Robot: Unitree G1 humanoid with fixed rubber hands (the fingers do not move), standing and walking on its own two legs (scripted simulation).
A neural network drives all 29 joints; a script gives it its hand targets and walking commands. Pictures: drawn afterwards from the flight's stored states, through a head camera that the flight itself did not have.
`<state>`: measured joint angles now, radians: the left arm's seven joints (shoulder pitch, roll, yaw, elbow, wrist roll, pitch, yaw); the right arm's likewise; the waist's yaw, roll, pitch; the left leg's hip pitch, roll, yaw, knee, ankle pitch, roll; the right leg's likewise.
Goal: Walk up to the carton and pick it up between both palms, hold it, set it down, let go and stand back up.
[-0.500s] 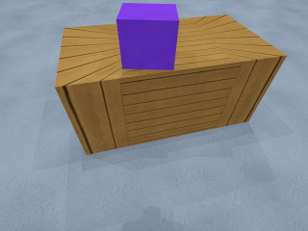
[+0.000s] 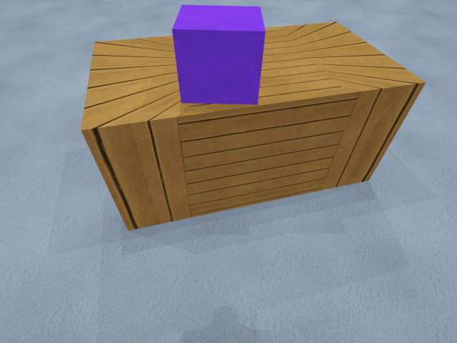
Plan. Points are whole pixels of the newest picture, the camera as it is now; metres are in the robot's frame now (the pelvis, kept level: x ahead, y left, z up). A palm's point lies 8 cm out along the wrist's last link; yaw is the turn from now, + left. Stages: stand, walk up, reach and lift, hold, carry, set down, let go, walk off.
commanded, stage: walk up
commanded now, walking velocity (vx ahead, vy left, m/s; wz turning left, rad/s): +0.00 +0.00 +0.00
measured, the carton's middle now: (220, 55) +1.11 +0.04 +0.01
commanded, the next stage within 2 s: none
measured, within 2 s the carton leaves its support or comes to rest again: neither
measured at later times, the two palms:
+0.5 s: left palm out of the picture +0.00 +0.29 -0.16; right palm out of the picture +0.13 -0.23 -0.13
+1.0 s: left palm (118, 273) +0.31 +0.25 -0.12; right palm (343, 240) +0.39 -0.28 -0.13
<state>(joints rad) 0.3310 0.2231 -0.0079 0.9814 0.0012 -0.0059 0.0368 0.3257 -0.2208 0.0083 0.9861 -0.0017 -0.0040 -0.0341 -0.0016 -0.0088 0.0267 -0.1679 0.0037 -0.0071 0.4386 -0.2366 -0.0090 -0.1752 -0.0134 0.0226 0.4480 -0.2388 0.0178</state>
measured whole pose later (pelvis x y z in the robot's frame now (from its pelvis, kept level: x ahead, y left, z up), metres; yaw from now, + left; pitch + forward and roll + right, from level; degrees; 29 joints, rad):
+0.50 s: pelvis +0.08 +0.03 -0.02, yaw +8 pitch -3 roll +1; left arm 0.42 0.28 0.04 1.00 0.04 0.03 -0.01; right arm 0.41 -0.21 -0.08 0.85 -0.06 -0.06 -0.01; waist 0.00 -0.06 0.04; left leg -0.26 -0.02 0.02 0.64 -0.38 0.02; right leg -0.24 -0.07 -0.04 0.95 -0.55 -0.02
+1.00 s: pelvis +0.32 -0.02 -0.02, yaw +13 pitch -4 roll +1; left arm 0.34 0.26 0.04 0.77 0.03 -0.03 0.00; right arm 0.44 -0.26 -0.05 0.76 -0.04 -0.02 0.00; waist 0.02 0.00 0.07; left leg -0.38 0.01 -0.01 1.27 -0.44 0.02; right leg -0.29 -0.06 -0.12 0.65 -0.29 -0.03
